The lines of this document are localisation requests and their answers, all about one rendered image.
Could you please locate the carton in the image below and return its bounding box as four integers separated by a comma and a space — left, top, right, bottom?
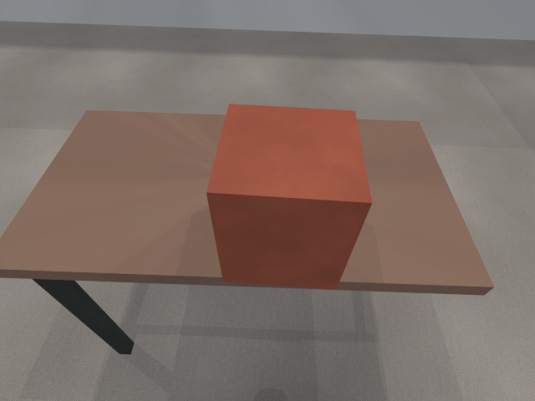
206, 104, 372, 290

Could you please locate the table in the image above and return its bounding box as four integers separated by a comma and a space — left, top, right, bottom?
0, 110, 494, 354

